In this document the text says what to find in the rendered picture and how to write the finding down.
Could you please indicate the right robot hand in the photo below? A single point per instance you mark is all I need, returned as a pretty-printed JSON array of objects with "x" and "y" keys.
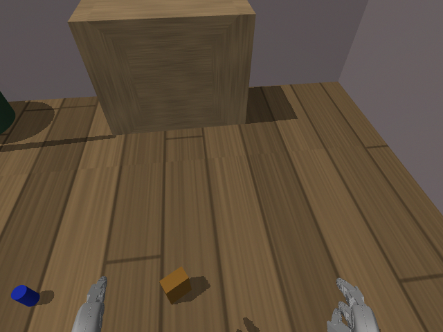
[{"x": 359, "y": 316}]

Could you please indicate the left robot hand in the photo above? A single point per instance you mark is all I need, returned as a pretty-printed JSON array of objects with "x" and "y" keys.
[{"x": 89, "y": 316}]

